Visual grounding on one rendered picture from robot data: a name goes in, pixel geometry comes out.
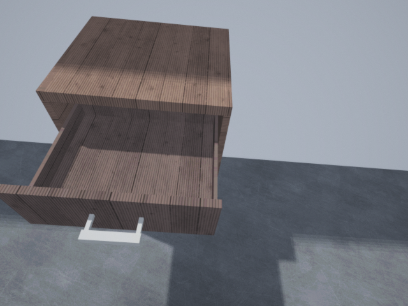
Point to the handle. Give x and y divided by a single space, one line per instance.
110 237

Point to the drawer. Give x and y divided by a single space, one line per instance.
124 163

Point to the cabinet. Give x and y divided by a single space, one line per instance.
144 65

